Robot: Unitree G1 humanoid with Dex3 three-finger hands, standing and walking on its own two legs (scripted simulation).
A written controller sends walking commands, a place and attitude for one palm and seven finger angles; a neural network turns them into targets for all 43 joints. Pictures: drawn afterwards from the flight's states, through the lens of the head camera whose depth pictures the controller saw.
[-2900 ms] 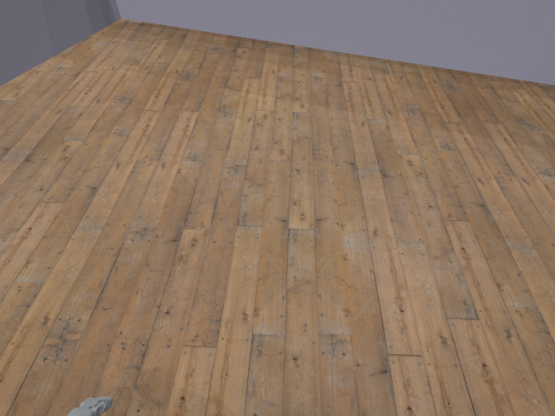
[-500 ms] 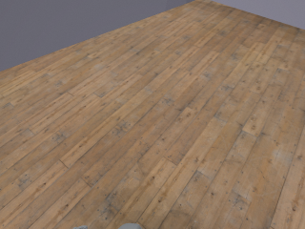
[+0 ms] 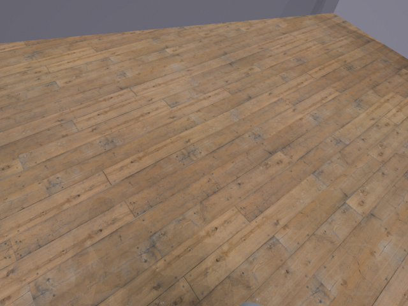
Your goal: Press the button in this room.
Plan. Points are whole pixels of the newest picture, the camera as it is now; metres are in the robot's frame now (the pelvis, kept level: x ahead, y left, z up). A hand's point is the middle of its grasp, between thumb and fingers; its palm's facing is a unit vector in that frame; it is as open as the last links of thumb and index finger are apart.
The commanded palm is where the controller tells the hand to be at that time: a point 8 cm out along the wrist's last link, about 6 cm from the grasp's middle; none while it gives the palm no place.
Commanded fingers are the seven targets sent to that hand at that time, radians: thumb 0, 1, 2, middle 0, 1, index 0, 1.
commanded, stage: turn or walk to find it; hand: left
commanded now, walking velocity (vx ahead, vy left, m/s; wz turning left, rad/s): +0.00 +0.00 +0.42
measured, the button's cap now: out of the picture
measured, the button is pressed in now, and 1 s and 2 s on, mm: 0 0 0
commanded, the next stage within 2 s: none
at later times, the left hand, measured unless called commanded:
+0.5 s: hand out of the picture +0.03 +0.16 -0.14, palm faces +0.22 -0.94 -0.27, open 7.4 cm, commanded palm none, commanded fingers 0.00 0.90 0.90 -0.20 -0.30 -0.20 -0.30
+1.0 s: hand out of the picture -0.14 +0.19 -0.17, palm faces +0.47 -0.85 -0.24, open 7.4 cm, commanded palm none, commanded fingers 0.00 0.90 0.90 -0.20 -0.30 -0.20 -0.30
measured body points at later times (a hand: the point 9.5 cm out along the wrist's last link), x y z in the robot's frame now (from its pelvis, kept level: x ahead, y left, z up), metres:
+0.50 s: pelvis -0.03 -0.05 +0.01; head -0.01 -0.08 +0.45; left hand +0.02 +0.20 -0.11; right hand +0.05 -0.30 -0.16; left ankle -0.06 +0.09 -0.65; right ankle -0.01 -0.14 -0.73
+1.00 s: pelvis -0.07 -0.01 +0.00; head -0.06 +0.02 +0.45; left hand -0.17 +0.24 -0.16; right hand +0.13 -0.19 -0.12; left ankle -0.11 +0.08 -0.73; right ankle -0.03 -0.15 -0.67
